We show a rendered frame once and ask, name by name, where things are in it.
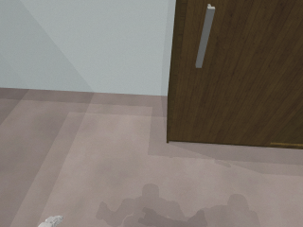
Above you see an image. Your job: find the left robot hand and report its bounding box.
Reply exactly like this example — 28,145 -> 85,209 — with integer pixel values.
38,216 -> 63,227

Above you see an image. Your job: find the wardrobe door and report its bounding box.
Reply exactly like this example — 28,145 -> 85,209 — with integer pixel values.
169,0 -> 303,146
272,106 -> 303,144

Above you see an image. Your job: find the handle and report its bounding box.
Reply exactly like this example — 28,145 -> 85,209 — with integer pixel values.
195,4 -> 215,68

